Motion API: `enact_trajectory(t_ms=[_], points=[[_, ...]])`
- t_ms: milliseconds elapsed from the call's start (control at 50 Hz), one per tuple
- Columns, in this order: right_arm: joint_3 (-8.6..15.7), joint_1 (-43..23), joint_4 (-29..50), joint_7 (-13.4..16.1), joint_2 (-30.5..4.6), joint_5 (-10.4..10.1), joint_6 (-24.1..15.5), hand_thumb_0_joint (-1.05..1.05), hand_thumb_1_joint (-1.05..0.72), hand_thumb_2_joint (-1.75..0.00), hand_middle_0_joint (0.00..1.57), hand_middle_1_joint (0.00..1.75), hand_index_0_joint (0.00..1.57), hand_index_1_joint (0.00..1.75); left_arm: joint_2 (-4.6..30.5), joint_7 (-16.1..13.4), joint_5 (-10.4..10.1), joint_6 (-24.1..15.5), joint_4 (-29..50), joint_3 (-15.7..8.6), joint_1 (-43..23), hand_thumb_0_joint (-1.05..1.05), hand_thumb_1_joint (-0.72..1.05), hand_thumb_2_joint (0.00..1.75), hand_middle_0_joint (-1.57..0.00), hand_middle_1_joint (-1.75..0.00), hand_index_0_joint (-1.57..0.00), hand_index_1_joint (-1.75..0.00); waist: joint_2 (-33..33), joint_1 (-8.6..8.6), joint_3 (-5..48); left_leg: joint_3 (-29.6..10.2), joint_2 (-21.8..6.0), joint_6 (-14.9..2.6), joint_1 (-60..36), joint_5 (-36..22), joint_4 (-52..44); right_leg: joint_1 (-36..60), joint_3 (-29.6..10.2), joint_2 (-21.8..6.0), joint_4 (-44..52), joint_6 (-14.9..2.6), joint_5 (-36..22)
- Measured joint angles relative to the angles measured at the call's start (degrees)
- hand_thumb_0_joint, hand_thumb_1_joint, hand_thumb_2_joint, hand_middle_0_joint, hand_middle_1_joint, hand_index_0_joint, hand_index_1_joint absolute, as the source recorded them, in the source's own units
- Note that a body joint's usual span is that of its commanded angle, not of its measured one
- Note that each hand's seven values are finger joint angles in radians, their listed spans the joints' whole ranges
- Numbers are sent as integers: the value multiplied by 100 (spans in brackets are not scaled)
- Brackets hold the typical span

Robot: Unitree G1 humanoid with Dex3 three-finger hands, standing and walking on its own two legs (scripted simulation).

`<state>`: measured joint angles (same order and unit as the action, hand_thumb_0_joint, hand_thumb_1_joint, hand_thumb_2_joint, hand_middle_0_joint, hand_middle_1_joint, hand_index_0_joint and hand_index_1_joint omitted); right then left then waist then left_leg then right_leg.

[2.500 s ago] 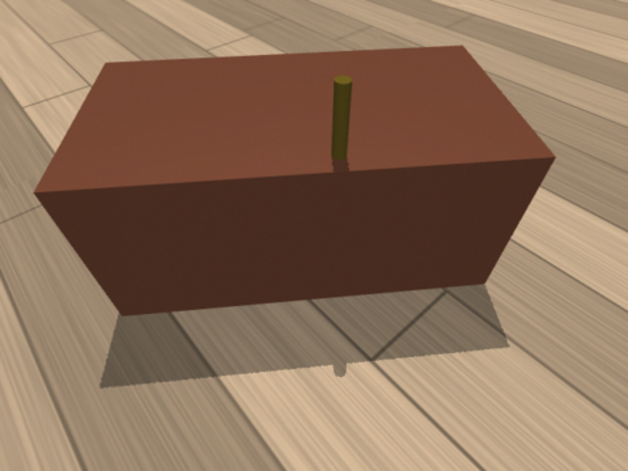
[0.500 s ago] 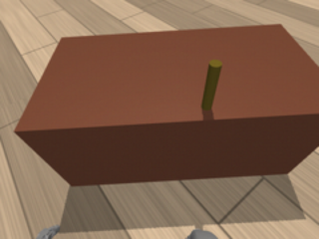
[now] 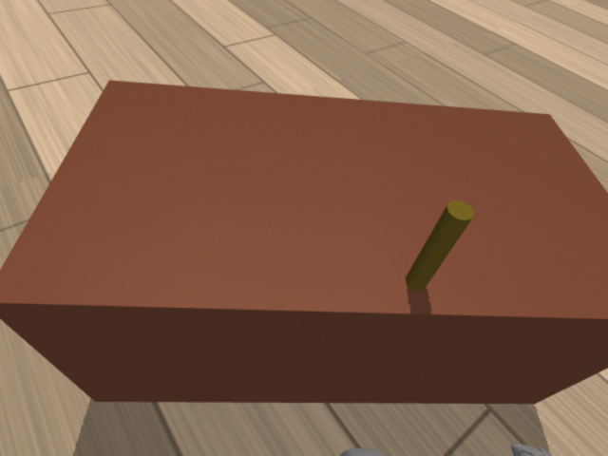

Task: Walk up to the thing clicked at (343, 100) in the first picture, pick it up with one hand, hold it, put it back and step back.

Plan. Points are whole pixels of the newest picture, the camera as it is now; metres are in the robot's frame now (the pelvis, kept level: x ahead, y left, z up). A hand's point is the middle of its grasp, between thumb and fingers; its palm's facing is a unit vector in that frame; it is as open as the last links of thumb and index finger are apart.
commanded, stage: walk up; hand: right
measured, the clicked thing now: (435, 250) +0.46 -0.24 -0.06
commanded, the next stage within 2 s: stand in 1.44 s
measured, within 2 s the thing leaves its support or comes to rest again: neither
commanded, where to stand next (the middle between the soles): +0.08 -0.03 m, yaw +0 degrees
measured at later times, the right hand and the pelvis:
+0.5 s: hand out of the picture +0.11 -0.29 -0.17, palm faces -0.02 +0.95 -0.31, open 7.4 cm; pelvis +0.03 -0.04 +0.00, yaw -1 degrees
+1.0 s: hand out of the picture +0.11 -0.29 -0.14, palm faces -0.03 +0.93 -0.36, open 7.4 cm; pelvis +0.03 -0.03 +0.02, yaw +0 degrees
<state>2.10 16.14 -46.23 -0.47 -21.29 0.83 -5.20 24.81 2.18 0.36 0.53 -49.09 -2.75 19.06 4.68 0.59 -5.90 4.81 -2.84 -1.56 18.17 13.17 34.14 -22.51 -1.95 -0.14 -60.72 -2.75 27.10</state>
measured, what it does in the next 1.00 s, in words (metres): steps on the spot: right foot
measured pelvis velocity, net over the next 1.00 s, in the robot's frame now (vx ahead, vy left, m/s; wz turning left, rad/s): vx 0.03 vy -0.03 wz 0.00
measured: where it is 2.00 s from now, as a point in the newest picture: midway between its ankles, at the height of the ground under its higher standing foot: outside the picture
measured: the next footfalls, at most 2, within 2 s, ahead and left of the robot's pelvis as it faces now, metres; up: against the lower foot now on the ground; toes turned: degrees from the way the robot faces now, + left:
right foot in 0.24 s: +0.10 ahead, -0.17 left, +0.00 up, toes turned -2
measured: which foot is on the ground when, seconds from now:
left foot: down 0.00-1.00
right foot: up 0.00-0.22, down 0.24-1.00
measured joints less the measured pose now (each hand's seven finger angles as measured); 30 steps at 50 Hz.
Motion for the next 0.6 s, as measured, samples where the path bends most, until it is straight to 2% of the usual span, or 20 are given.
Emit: enact_trajectory(t_ms=[100, 180, 240, 280, 360, 400, 420, 440, 500, 600], points=[[-96, -24, 34, 67, 13, -13, 35, 1, -90, -90, 20, 30, 21, 31, 9, -21, -62, -11, -13, -13, -190, 1, 90, 90, -20, -30, -20, -30, 4, -25, -67, 28, -19, 37, -242, 38, -196, -289, -153, -238, 588, 142, -527], [-125, -168, -17, 62, -60, 4, 166, 1, -90, -90, 20, 30, 21, 31, -50, -40, -78, -15, -142, 2, -366, 1, 90, 90, -20, -30, -20, -30, -120, -35, -94, 59, -56, 104, -180, 239, 51, -112, -1, -387, 1446, 214, -815], [-129, -280, -52, 52, -126, -39, 286, 1, -90, -90, 20, 30, 21, 31, -95, -76, -63, -54, -256, 13, -464, 1, 90, 90, -20, -30, -20, -30, -279, -50, -74, 40, -118, 191, -5, 502, 484, 274, 173, -312, 2086, 201, -1032], [-102, -426, -174, 66, -204, -100, 397, 1, -90, -90, 20, 30, 21, 31, -237, -115, -16, -103, -372, 19, -563, 1, 90, 90, -20, -30, -20, -30, -608, -42, -109, -70, -318, 221, 100, 677, 807, 388, 272, -125, 2177, 336, -905], [-129, -601, -430, 108, -158, -158, 505, 1, -90, -90, 20, 30, 20, 30, -372, -112, 16, -156, -440, 143, -705, 1, 90, 90, -20, -30, -20, -30, -692, 2, -57, -247, -22, 102, 82, 1380, 926, 306, 211, -207, 2031, 311, -855], [-147, -661, -563, 84, -153, -190, 489, 1, -90, -90, 20, 30, 20, 30, -429, -127, 12, -162, -473, 193, -807, 1, 90, 90, -20, -30, -20, -30, -740, -26, -26, -276, 35, 90, -71, 1044, 583, 295, 225, -229, 2070, 323, -876], [-147, -692, -635, 77, -137, -197, 476, 1, -90, -90, 20, 30, 20, 30, -442, -134, 8, -160, -498, 212, -890, 1, 90, 90, -20, -30, -21, -30, -743, -47, -43, -284, 43, 151, -125, 600, 401, 304, 242, -244, 2082, 331, -884], [-150, -723, -715, 75, -102, -189, 468, 1, -90, -90, 20, 30, 20, 30, -442, -141, -1, -155, -526, 221, -983, 1, 90, 90, -20, -30, -21, -30, -700, -49, -75, -270, 71, 236, -184, 432, 290, 322, 230, -277, 2086, 338, -890], [-200, -753, -945, 41, -19, -150, 470, 1, -90, -90, 20, 30, 20, 30, -460, -152, -35, -150, -601, 230, -1201, 1, 90, 90, -20, -30, -21, -30, -591, -64, -57, -260, 108, 333, -320, 356, 42, 424, 228, -313, 2261, 347, -981], [-253, -732, -1321, -14, 25, -90, 485, 1, -90, -90, 20, 30, 20, 30, -508, -137, -32, -130, -820, 258, -1470, 1, 90, 90, -20, -30, -21, -30, -466, -122, 121, -280, 98, 326, -530, 184, -333, 675, 268, -295, 2704, 365, -1197]])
